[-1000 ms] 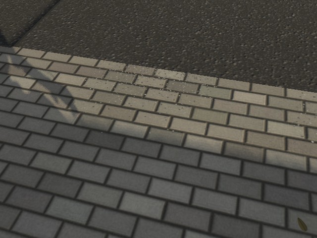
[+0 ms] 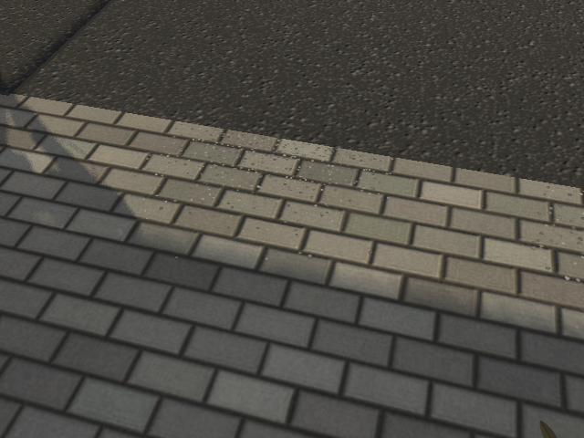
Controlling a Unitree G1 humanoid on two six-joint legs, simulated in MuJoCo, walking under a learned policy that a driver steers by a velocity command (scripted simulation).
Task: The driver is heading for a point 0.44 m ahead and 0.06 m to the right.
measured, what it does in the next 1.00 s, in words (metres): walks ahead: left foot, then right foot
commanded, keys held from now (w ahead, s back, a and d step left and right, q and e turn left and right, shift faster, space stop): w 0.54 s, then no key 0.46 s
